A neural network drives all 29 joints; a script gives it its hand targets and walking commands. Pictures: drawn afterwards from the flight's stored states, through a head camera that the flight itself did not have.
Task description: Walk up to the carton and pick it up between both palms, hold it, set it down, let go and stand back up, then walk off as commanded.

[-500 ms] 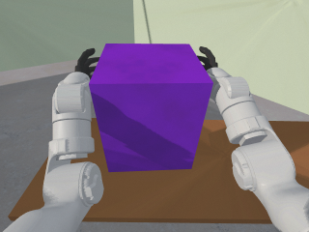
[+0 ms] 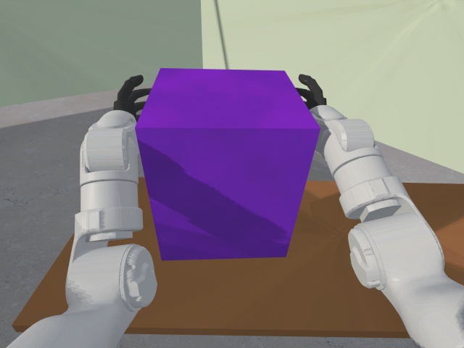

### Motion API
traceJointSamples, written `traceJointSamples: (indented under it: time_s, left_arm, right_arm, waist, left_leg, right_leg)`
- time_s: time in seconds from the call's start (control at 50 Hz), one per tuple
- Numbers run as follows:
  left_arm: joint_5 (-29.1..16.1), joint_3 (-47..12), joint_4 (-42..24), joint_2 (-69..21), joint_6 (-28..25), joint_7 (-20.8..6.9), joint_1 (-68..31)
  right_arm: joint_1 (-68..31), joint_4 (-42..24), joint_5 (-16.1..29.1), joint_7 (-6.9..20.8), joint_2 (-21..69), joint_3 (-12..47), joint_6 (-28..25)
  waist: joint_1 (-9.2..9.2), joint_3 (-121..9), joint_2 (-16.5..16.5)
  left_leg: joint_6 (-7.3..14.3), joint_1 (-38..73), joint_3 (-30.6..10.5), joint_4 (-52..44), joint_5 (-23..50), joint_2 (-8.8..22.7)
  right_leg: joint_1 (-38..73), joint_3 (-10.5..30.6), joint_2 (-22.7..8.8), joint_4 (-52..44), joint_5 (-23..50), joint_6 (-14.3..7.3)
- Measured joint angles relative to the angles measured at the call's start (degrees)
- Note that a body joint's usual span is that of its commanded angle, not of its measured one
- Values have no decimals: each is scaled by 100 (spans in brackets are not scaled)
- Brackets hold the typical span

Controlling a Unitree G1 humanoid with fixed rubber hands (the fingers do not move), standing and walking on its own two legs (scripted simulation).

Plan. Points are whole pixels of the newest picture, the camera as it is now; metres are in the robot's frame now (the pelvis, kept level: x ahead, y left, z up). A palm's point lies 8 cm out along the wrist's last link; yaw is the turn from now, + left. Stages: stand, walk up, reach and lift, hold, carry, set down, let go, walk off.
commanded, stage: hold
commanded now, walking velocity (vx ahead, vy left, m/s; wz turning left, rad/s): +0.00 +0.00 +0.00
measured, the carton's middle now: (224, 163) +0.34 +0.01 +0.23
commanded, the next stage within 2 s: none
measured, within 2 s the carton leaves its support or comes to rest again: neither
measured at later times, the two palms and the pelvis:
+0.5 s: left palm (127, 116) +0.35 +0.16 +0.31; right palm (317, 113) +0.36 -0.15 +0.31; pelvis +0.00 +0.00 +0.00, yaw +0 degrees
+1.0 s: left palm (125, 118) +0.36 +0.16 +0.31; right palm (314, 115) +0.36 -0.14 +0.31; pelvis +0.00 +0.00 +0.00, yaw +0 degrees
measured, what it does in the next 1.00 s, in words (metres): stands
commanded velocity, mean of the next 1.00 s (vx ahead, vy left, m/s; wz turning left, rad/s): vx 0.00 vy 0.00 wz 0.00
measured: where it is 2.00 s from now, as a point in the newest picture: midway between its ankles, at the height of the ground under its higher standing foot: outside the picture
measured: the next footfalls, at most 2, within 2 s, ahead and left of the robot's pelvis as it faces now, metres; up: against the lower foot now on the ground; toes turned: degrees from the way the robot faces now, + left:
none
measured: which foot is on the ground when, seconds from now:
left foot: down 0.00-1.00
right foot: down 0.00-1.00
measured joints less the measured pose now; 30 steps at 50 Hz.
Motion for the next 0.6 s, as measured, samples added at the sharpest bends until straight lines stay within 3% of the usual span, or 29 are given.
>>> traceJointSamples:
  time_s: [0.08, 0.6]
  left_arm:
    - [-35, -64, -205, 9, -4, 23, 72]
    - [43, 66, 98, -24, 3, 2, -62]
  right_arm:
    - [45, -161, 71, -32, -11, 18, -41]
    - [-88, 135, -9, 15, 2, -56, 37]
  waist:
    - [-26, -1, 7]
    - [-4, -27, 88]
  left_leg:
    - [-10, -2, -26, 10, -3, 4]
    - [6, 8, -13, -23, 13, -11]
  right_leg:
    - [34, -24, 6, -46, 17, -2]
    - [8, -8, -9, -11, 1, 1]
